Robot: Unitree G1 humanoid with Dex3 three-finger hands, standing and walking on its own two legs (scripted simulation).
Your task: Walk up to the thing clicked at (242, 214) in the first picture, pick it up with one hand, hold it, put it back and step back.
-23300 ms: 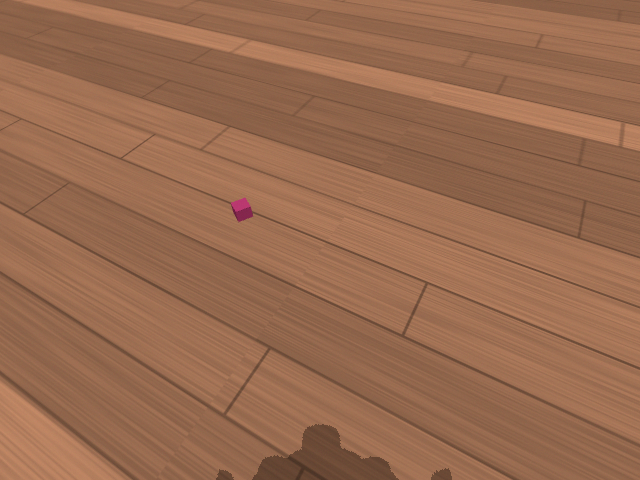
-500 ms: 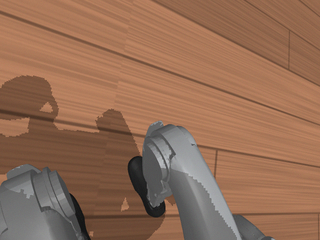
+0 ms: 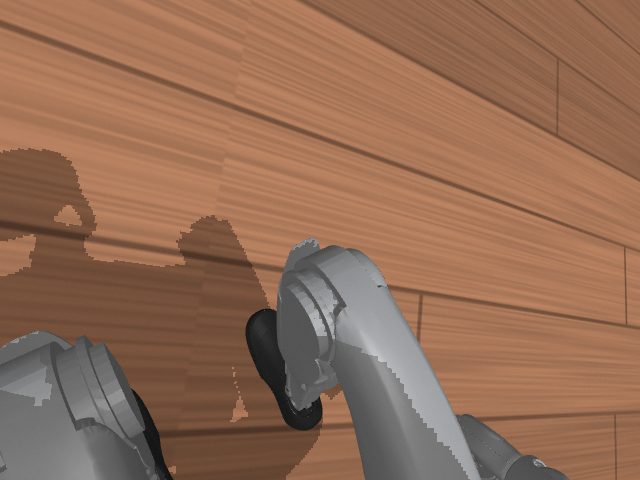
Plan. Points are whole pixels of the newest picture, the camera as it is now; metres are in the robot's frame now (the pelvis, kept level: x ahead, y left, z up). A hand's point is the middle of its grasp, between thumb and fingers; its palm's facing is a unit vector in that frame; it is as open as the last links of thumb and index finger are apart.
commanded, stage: rest palm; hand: left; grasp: from above
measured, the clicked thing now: out of the picture +0.45 +0.39 -0.28
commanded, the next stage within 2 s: close in 0.50 s
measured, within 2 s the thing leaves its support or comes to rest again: neither
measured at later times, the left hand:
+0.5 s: hand out of the picture +0.43 +0.39 -0.24, palm faces -0.31 -0.32 -0.89, open 13.2 cm
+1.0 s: hand out of the picture +0.44 +0.39 -0.25, palm faces -0.29 -0.31 -0.90, open 11.9 cm
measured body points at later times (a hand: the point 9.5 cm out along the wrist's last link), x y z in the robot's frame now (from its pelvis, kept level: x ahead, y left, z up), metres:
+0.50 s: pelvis +0.00 +0.00 +0.01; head +0.29 +0.14 +0.32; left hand +0.44 +0.40 -0.19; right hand +0.06 -0.24 -0.04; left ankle +0.07 +0.12 -0.28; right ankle +0.12 -0.11 -0.28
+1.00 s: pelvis +0.00 +0.00 +0.01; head +0.29 +0.15 +0.31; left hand +0.45 +0.40 -0.20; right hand +0.06 -0.24 -0.03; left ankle +0.07 +0.12 -0.28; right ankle +0.12 -0.11 -0.28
